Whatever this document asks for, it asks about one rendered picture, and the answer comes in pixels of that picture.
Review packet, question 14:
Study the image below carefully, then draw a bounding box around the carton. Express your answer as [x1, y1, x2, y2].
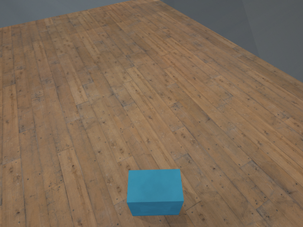
[127, 169, 184, 216]

